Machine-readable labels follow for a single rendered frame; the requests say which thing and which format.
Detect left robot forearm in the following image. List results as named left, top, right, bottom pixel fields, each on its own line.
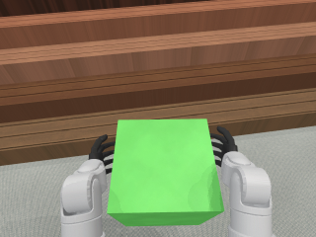
left=60, top=159, right=108, bottom=237

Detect carton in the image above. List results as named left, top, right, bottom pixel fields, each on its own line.
left=107, top=118, right=225, bottom=227

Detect left robot hand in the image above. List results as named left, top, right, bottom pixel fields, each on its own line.
left=88, top=134, right=116, bottom=175

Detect right robot forearm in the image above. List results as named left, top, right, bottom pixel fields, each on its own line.
left=221, top=151, right=276, bottom=237

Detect right robot hand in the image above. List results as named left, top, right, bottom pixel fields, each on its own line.
left=209, top=126, right=238, bottom=167

